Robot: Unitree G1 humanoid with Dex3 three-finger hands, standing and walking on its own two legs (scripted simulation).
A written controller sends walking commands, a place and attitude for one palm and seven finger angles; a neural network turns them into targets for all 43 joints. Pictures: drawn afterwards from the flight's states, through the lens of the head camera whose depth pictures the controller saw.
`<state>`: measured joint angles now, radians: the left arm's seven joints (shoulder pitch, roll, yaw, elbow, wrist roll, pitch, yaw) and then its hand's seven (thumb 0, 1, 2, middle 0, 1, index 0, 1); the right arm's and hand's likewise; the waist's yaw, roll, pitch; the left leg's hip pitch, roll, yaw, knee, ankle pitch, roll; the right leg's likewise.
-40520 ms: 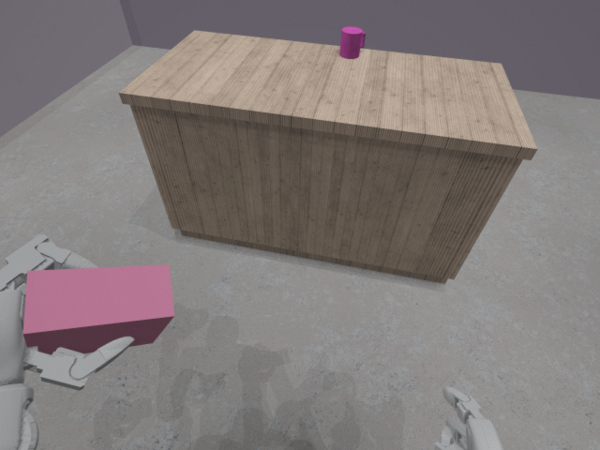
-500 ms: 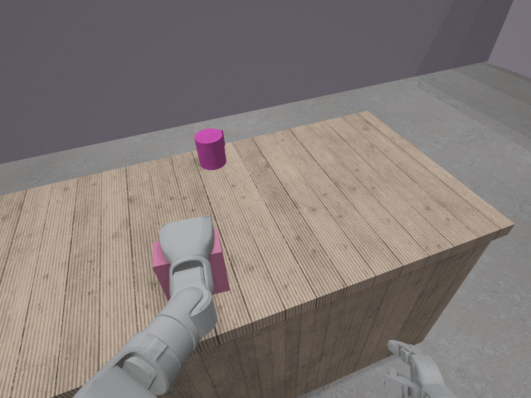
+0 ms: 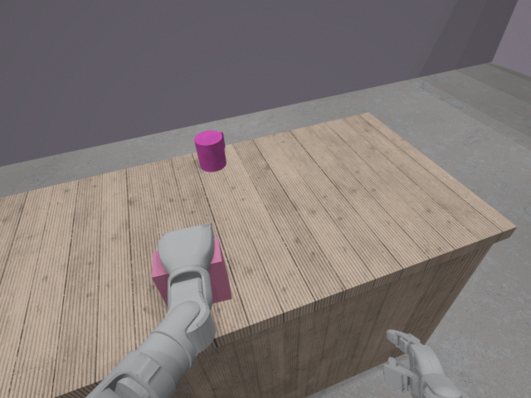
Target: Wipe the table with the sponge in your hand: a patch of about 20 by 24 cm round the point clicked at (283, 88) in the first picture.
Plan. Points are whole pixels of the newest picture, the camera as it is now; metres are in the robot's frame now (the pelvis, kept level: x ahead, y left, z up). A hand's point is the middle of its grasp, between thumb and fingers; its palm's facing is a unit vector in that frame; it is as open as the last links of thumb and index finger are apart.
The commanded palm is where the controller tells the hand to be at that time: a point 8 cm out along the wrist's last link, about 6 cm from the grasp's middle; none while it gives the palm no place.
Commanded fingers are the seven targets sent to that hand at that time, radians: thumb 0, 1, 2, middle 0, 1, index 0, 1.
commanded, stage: slide back across to the middle lane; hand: left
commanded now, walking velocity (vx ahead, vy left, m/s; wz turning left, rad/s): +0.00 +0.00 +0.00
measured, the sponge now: (196, 282) +0.32 +0.17 -0.02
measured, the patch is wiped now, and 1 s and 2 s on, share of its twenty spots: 1.00 1.00 1.00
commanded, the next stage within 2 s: wipe forward along the middle lane in 0.74 s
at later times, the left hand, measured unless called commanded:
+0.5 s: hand (180, 276) +0.30 +0.19 +0.03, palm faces -0.02 -0.11 -0.99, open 9.8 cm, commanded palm +0.25 +0.19 +0.08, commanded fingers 0.00 0.10 1.30 -1.20 -1.60 -1.20 -1.60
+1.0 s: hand (155, 287) +0.28 +0.22 +0.03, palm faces -0.06 -0.10 -0.99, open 9.8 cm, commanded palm +0.26 +0.22 +0.07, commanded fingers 0.00 0.10 1.30 -1.20 -1.60 -1.20 -1.60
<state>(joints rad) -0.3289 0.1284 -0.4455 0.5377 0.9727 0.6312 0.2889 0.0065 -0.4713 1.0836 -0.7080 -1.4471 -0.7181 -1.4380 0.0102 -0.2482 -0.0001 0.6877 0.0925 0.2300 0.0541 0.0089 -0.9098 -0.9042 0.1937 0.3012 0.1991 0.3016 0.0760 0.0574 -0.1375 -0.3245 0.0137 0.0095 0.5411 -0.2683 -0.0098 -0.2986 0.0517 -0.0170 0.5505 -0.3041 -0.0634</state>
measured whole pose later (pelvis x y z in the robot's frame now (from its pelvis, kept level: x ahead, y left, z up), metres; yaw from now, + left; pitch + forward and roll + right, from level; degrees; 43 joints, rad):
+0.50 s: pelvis +0.00 +0.00 +0.00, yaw -1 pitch +0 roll +1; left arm -0.19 0.18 -0.39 0.34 0.98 0.62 0.22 0.00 -0.49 1.08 -0.73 -1.42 -0.74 -1.41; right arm -0.01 -0.25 0.02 0.67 0.09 0.20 0.04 0.01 -0.91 -0.90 0.19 0.30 0.20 0.30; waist 0.07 0.06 -0.10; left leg -0.26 0.01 0.03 0.51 -0.26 0.00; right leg -0.25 0.05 0.00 0.53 -0.29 -0.06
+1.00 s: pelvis -0.01 +0.00 +0.00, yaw -1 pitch +0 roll +1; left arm -0.12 0.26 -0.27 0.32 0.98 0.52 0.17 -0.01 -0.50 1.08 -0.75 -1.40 -0.76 -1.39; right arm 0.02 -0.27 0.01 0.68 0.08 0.14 -0.01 0.01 -0.91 -0.90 0.19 0.30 0.20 0.30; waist 0.08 0.07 -0.09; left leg -0.25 0.02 0.02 0.50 -0.25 -0.01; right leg -0.24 0.06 0.00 0.51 -0.28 -0.07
